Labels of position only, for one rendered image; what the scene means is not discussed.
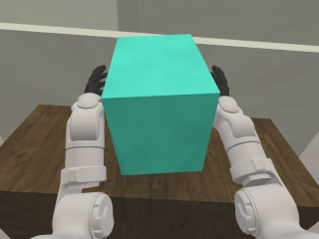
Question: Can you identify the robot left forearm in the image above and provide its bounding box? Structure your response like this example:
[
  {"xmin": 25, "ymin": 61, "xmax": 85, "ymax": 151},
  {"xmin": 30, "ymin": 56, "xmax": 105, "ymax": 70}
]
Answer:
[{"xmin": 52, "ymin": 93, "xmax": 107, "ymax": 230}]

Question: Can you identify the carton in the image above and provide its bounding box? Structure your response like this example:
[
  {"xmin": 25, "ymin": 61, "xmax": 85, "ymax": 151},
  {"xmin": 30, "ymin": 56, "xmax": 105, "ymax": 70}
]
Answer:
[{"xmin": 101, "ymin": 34, "xmax": 220, "ymax": 175}]

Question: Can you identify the robot right hand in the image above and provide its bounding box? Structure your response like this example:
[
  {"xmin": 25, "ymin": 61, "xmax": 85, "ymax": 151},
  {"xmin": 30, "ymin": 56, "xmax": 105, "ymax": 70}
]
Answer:
[{"xmin": 210, "ymin": 65, "xmax": 230, "ymax": 97}]

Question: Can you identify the pedestal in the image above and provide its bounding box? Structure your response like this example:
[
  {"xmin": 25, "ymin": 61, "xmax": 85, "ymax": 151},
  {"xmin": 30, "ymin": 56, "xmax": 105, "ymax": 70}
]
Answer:
[{"xmin": 0, "ymin": 105, "xmax": 319, "ymax": 239}]

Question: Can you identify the left robot upper arm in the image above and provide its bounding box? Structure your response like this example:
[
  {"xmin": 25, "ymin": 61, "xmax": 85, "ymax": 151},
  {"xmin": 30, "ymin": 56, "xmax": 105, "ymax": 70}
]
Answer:
[{"xmin": 30, "ymin": 191, "xmax": 115, "ymax": 239}]

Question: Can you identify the robot left hand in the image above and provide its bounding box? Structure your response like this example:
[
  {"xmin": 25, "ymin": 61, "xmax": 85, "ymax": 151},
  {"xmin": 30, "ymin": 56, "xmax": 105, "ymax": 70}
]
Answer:
[{"xmin": 84, "ymin": 65, "xmax": 108, "ymax": 96}]

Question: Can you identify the right robot upper arm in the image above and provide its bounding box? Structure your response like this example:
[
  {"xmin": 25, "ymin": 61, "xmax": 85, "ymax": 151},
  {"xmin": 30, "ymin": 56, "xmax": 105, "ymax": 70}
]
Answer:
[{"xmin": 234, "ymin": 183, "xmax": 319, "ymax": 239}]

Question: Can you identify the robot right forearm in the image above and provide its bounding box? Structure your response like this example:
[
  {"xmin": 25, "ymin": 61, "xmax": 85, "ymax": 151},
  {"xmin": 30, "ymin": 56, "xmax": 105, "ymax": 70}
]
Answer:
[{"xmin": 212, "ymin": 96, "xmax": 300, "ymax": 223}]

